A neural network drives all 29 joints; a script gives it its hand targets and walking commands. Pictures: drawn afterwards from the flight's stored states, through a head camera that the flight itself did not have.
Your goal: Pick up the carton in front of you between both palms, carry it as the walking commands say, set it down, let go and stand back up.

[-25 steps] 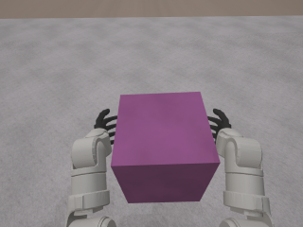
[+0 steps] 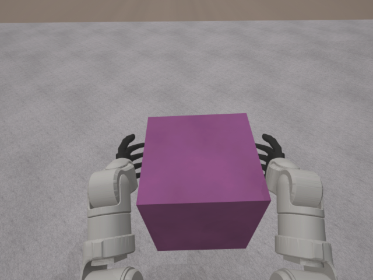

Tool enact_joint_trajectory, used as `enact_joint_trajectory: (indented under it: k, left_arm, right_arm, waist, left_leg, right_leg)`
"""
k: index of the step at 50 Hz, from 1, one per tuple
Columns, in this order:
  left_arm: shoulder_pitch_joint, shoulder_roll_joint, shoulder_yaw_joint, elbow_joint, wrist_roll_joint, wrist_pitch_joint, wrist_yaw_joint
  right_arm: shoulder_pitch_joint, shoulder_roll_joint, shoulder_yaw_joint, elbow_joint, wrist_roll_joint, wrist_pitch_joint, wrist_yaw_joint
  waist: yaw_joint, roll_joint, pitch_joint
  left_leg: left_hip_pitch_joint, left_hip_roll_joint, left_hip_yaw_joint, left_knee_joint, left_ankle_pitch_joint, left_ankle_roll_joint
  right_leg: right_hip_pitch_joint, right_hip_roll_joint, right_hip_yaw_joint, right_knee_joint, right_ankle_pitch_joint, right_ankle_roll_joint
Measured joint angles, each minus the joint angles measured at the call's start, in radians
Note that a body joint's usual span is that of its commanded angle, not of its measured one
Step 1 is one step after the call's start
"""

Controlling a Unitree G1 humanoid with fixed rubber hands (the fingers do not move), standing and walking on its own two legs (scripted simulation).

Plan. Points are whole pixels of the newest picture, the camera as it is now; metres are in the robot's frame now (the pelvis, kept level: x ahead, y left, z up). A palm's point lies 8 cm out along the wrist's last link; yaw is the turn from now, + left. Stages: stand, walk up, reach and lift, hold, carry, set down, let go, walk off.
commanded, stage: carry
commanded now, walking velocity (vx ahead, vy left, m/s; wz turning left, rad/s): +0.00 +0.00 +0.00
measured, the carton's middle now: (199, 186) +0.33 +0.00 +0.05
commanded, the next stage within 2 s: none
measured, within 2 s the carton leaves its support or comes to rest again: neither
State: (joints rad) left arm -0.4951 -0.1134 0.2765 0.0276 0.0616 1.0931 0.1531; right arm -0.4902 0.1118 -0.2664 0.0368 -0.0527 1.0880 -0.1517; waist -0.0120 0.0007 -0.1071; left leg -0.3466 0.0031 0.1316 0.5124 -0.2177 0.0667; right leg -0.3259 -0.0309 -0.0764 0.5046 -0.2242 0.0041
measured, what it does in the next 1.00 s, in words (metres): stands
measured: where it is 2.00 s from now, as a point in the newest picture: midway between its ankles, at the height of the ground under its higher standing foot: (189, 252)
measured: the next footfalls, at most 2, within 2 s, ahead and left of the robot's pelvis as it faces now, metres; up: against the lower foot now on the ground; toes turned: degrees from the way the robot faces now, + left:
right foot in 1.66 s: +0.48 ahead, -0.08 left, -0.15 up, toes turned -6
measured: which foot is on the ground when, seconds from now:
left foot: down 0.00-1.00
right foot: down 0.00-1.00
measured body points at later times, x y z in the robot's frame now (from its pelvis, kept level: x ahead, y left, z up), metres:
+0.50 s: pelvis +0.00 +0.00 +0.00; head -0.02 +0.01 +0.45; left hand +0.34 +0.15 +0.11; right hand +0.34 -0.15 +0.11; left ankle +0.03 +0.08 -0.73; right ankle +0.02 -0.12 -0.73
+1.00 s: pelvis +0.02 +0.00 -0.01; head -0.02 -0.01 +0.44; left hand +0.35 +0.15 +0.11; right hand +0.35 -0.16 +0.10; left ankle +0.03 +0.08 -0.73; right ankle +0.02 -0.11 -0.73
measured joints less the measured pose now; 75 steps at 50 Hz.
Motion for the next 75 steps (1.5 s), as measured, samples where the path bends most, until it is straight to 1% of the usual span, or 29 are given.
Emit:
enact_joint_trajectory:
  k: [41,42,45,48,49,51,52,54,57,60,62,63,64,66,67,68,70,72,73,75]
  left_arm:
    - [0.002,0.001,0.004,0.008,0.0,0.002,-0.001]
    - [0.004,0.0,0.004,0.008,0.0,0.001,-0.001]
    - [0.012,0.002,0.007,0.011,-0.001,0.002,-0.001]
    - [0.013,0.009,0.012,0.026,-0.008,0.0,-0.002]
    - [0.012,0.008,0.013,0.034,-0.009,-0.003,-0.002]
    - [0.006,0.0,0.012,0.05,-0.002,-0.008,-0.002]
    - [0.002,-0.006,0.01,0.057,0.004,-0.012,-0.002]
    - [0.002,-0.011,0.002,0.063,0.009,-0.019,0.0]
    - [0.016,-0.008,-0.019,0.047,0.002,-0.028,0.005]
    - [0.017,0.001,-0.027,0.027,-0.003,-0.035,0.007]
    - [0.012,0.013,-0.023,0.012,-0.01,-0.035,0.006]
    - [0.011,0.023,-0.018,0.004,-0.016,-0.035,0.006]
    - [0.015,0.035,-0.013,0.004,-0.021,-0.04,0.006]
    - [0.034,0.038,0.001,0.014,-0.02,-0.047,0.008]
    - [0.042,0.031,0.011,0.016,-0.018,-0.045,0.009]
    - [0.051,0.022,0.019,0.014,-0.015,-0.044,0.009]
    - [0.07,0.0,0.027,-0.007,-0.005,-0.05,0.01]
    - [0.089,-0.015,0.027,-0.044,0.0,-0.062,0.012]
    - [0.096,-0.02,0.024,-0.065,-0.001,-0.068,0.014]
    - [0.105,-0.024,0.018,-0.104,0.001,-0.082,0.02]
  right_arm:
    - [0.0,0.004,-0.001,0.008,-0.005,0.001,-0.001]
    - [0.0,0.005,-0.002,0.009,-0.005,0.002,-0.001]
    - [0.0,0.008,-0.001,0.021,-0.009,0.001,-0.002]
    - [0.0,0.01,0.006,0.036,-0.015,-0.001,-0.005]
    - [0.003,0.008,0.008,0.038,-0.015,-0.001,-0.006]
    - [0.012,0.0,0.007,0.035,-0.012,0.0,-0.008]
    - [0.017,-0.005,0.005,0.032,-0.009,-0.001,-0.008]
    - [0.023,-0.012,0.0,0.029,0.001,-0.003,-0.01]
    - [0.021,-0.014,-0.008,0.024,0.012,-0.01,-0.01]
    - [0.011,-0.011,-0.009,0.019,0.015,-0.024,-0.007]
    - [-0.004,-0.006,-0.002,0.025,0.012,-0.037,-0.004]
    - [-0.015,-0.002,0.005,0.035,0.008,-0.046,-0.005]
    - [-0.017,0.005,0.016,0.045,0.006,-0.058,-0.006]
    - [0.005,0.013,0.039,0.056,0.004,-0.066,-0.02]
    - [0.023,0.013,0.049,0.055,0.011,-0.066,-0.025]
    - [0.042,0.01,0.058,0.051,0.021,-0.068,-0.029]
    - [0.07,0.003,0.07,0.035,0.04,-0.078,-0.034]
    - [0.077,-0.005,0.077,0.021,0.06,-0.093,-0.034]
    - [0.075,-0.009,0.08,0.012,0.071,-0.1,-0.035]
    - [0.063,-0.016,0.086,-0.005,0.086,-0.112,-0.035]
  waist:
    - [0.0,-0.007,-0.013]
    - [0.001,-0.006,-0.016]
    - [-0.002,0.002,-0.036]
    - [-0.002,0.014,-0.055]
    - [0.0,0.023,-0.057]
    - [0.009,0.035,-0.062]
    - [0.017,0.032,-0.065]
    - [0.029,0.018,-0.069]
    - [0.036,-0.002,-0.064]
    - [0.024,-0.017,-0.057]
    - [0.001,-0.033,-0.054]
    - [-0.016,-0.036,-0.056]
    - [-0.04,-0.041,-0.056]
    - [-0.077,-0.024,-0.048]
    - [-0.091,-0.018,-0.038]
    - [-0.101,-0.014,-0.026]
    - [-0.111,-0.017,0.0]
    - [-0.12,-0.025,0.022]
    - [-0.125,-0.028,0.03]
    - [-0.135,-0.034,0.043]
  left_leg:
    - [0.006,-0.013,0.011,-0.022,0.015,0.005]
    - [0.003,-0.012,0.011,-0.014,0.01,0.006]
    - [-0.013,-0.008,0.009,0.022,-0.02,0.011]
    - [-0.033,0.001,0.006,0.071,-0.055,0.009]
    - [-0.038,0.008,0.003,0.09,-0.069,0.005]
    - [-0.052,0.022,-0.008,0.143,-0.127,-0.001]
    - [-0.071,0.021,-0.02,0.196,-0.171,-0.004]
    - [-0.115,0.011,-0.049,0.305,-0.241,-0.008]
    - [-0.147,0.004,-0.067,0.35,-0.255,-0.014]
    - [-0.151,0.007,-0.055,0.361,-0.179,-0.02]
    - [-0.107,-0.007,-0.036,0.292,-0.156,-0.015]
    - [-0.081,-0.021,-0.034,0.27,-0.237,-0.009]
    - [-0.085,-0.035,-0.031,0.294,-0.291,-0.003]
    - [-0.084,-0.043,-0.04,0.332,-0.312,0.011]
    - [-0.07,-0.042,-0.047,0.334,-0.315,0.013]
    - [-0.052,-0.042,-0.053,0.331,-0.323,0.012]
    - [-0.01,-0.04,-0.062,0.317,-0.347,0.004]
    - [0.028,-0.042,-0.068,0.307,-0.373,0.0]
    - [0.045,-0.043,-0.071,0.307,-0.389,-0.002]
    - [0.079,-0.045,-0.081,0.317,-0.432,-0.006]
  right_leg:
    - [-0.01,-0.018,0.005,0.011,-0.002,0.004]
    - [-0.014,-0.017,0.005,0.024,-0.018,-0.001]
    - [-0.038,-0.011,0.009,0.089,-0.12,-0.029]
    - [-0.047,0.001,-0.002,0.121,-0.146,-0.051]
    - [-0.042,0.008,-0.004,0.114,-0.125,-0.052]
    - [-0.032,0.021,-0.008,0.108,-0.085,-0.039]
    - [-0.035,0.024,-0.008,0.118,-0.095,-0.034]
    - [-0.042,0.025,0.001,0.135,-0.125,-0.036]
    - [-0.04,0.019,0.016,0.142,-0.149,-0.032]
    - [-0.041,0.006,0.023,0.184,-0.194,-0.021]
    - [-0.058,-0.015,0.033,0.268,-0.257,-0.009]
    - [-0.092,-0.027,0.038,0.353,-0.284,-0.008]
    - [-0.139,-0.033,0.051,0.468,-0.304,-0.007]
    - [-0.23,-0.005,0.072,0.67,-0.367,-0.008]
    - [-0.272,0.011,0.077,0.734,-0.363,-0.01]
    - [-0.311,0.021,0.08,0.77,-0.33,-0.012]
    - [-0.384,0.026,0.084,0.772,-0.202,-0.014]
    - [-0.441,0.017,0.092,0.696,-0.037,-0.021]
    - [-0.459,0.011,0.092,0.633,0.056,-0.024]
    - [-0.461,-0.005,0.084,0.444,0.27,-0.031]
